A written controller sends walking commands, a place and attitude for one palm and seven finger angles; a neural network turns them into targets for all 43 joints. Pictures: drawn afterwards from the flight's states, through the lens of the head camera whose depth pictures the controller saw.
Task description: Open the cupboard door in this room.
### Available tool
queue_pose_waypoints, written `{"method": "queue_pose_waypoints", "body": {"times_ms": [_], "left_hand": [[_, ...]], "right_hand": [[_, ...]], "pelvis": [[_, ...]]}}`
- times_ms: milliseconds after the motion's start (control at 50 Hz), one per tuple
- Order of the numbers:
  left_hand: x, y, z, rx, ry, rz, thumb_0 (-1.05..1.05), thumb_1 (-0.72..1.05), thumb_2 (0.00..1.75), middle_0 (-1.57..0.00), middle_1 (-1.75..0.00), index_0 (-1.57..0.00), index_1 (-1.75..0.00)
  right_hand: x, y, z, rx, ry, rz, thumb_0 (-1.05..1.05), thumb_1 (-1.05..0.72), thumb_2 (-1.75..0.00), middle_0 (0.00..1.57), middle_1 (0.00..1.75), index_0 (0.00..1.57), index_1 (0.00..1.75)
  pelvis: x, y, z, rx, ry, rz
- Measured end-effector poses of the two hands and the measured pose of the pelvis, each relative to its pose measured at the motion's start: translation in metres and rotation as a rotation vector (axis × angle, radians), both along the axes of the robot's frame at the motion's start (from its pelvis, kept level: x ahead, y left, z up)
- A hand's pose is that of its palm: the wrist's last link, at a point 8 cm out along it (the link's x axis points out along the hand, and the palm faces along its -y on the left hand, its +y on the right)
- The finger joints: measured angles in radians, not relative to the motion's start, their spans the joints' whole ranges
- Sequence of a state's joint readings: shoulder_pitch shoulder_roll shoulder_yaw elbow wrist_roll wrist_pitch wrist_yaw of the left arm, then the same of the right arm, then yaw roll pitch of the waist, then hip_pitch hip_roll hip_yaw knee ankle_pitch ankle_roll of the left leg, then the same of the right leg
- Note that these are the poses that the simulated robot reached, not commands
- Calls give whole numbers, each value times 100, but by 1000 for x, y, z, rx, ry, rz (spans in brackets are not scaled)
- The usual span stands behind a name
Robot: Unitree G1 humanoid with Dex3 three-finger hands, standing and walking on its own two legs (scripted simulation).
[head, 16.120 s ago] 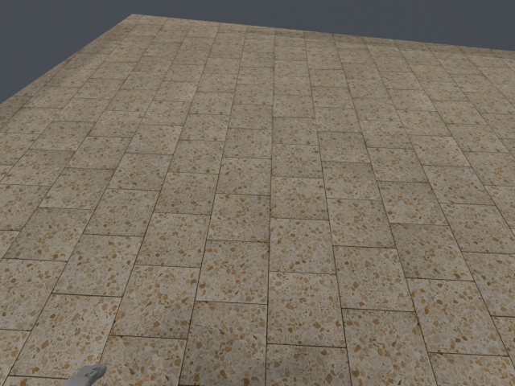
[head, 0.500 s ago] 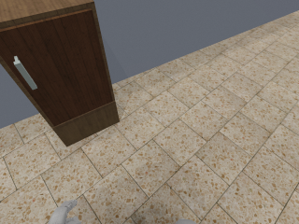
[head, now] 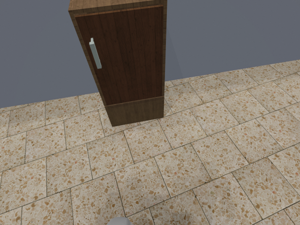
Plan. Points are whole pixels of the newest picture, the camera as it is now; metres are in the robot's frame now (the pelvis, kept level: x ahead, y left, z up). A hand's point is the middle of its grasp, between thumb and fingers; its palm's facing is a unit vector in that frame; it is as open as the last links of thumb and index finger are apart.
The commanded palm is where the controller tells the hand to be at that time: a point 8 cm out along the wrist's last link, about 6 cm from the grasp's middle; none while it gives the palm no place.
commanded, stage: turn to face it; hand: left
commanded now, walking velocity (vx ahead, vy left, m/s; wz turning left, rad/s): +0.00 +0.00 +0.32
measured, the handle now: (95, 53) +0.85 +0.33 -0.05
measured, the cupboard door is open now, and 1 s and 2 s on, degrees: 0 0 0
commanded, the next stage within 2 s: take the last steps up to it in 0.22 s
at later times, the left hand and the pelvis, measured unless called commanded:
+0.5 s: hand out of the picture +0.02 +0.25 -0.17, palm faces +0.15 -0.96 -0.22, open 7.4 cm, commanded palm none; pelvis -0.01 +0.04 +0.00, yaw +7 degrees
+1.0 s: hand out of the picture -0.02 +0.10 -0.16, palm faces +0.26 -0.95 -0.17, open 7.4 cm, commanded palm none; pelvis +0.09 -0.03 +0.00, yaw +10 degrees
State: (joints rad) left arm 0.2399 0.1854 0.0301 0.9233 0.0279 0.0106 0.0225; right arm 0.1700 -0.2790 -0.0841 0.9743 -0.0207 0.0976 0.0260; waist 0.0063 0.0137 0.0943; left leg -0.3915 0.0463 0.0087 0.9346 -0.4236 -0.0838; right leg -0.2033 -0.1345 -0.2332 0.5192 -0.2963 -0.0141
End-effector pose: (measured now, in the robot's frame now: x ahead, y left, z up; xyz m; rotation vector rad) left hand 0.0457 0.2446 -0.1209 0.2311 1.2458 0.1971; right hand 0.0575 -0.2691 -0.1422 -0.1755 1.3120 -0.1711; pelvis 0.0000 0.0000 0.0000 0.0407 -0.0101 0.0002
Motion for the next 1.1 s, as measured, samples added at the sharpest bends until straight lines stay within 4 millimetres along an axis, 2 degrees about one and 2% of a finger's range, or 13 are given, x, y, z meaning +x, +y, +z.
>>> {"method": "queue_pose_waypoints", "body": {"times_ms": [140, 200, 280, 360, 440, 560, 660, 700, 740, 820, 940, 1020, 1100], "left_hand": [[-67, 48, -35, -29, 117, 143, 1, 90, 90, -20, -30, -20, -30], [-79, 60, -35, -33, 154, 173, 1, 91, 90, -20, -30, -20, -30], [-76, 67, -27, -47, 121, 192, 1, 91, 90, -20, -30, -19, -29], [-65, 68, -21, -49, 59, 191, 1, 91, 90, -20, -30, -19, -29], [-53, 61, -17, -51, 19, 168, 1, 91, 90, -20, -30, -19, -29], [-30, 34, -10, -62, -4, 111, 1, 91, 90, -20, -30, -19, -29], [-9, 3, -9, -46, -39, 87, 1, 91, 90, -20, -30, -20, -29], [-10, -10, -9, -41, -47, 109, 1, 91, 90, -20, -30, -20, -30], [-18, -23, -6, -46, -35, 150, 1, 91, 90, -20, -30, -20, -30], [-45, -48, -3, -66, 81, 200, 1, 91, 90, -20, -30, -20, -30], [-72, -83, -3, -122, 234, 271, 1, 91, 90, -20, -30, -20, -30], [-77, -101, -5, -160, 301, 320, 1, 91, 90, -20, -30, -20, -30], [-72, -111, -8, -197, 365, 362, 1, 91, 90, -20, -30, -20, -30]], "right_hand": [[68, 48, 12, -53, -146, 159, 1, -91, -90, 19, 30, 19, 30], [79, 69, 24, -54, -186, 197, 1, -91, -90, 19, 30, 20, 30], [78, 89, 32, -44, -196, 218, 1, -91, -90, 20, 30, 20, 30], [65, 100, 30, -16, -177, 223, 1, -91, -90, 20, 30, 20, 30], [42, 99, 23, 9, -150, 189, 0, -91, -90, 20, 30, 20, 30], [-7, 69, 8, 20, -53, 109, 0, -92, -90, 20, 30, 20, 30], [-48, 34, -15, 39, 87, 52, 0, -91, -90, 20, 30, 20, 30], [-56, 23, -20, 43, 146, 52, 1, -91, -90, 20, 30, 20, 30], [-54, 15, -17, 51, 186, 63, 1, -91, -90, 20, 30, 20, 30], [-25, 3, -7, 58, 169, 66, 1, -91, -90, 20, 30, 20, 30], [38, 4, -7, 61, 120, 102, 1, -91, -90, 19, 30, 20, 30], [93, 18, -10, 68, 84, 149, 1, -91, -90, 19, 30, 19, 30], [163, 44, -12, 81, 16, 210, 1, -91, -90, 19, 30, 19, 30]], "pelvis": [[-4, 32, -15, -31, 3, 66], [-5, 40, -10, -42, -9, 75], [-8, 48, -1, -64, -17, 102], [-12, 50, 3, -62, -23, 121], [-13, 46, 4, -50, -25, 128], [-6, 29, 3, -28, -18, 129], [8, 3, -6, -10, -15, 126], [15, -7, -7, -20, -25, 142], [23, -14, -3, -15, -24, 148], [41, -24, 6, -2, -17, 139], [75, -28, 7, -18, -5, 161], [102, -24, 3, -31, 5, 170], [131, -14, -3, -41, 15, 174]]}}
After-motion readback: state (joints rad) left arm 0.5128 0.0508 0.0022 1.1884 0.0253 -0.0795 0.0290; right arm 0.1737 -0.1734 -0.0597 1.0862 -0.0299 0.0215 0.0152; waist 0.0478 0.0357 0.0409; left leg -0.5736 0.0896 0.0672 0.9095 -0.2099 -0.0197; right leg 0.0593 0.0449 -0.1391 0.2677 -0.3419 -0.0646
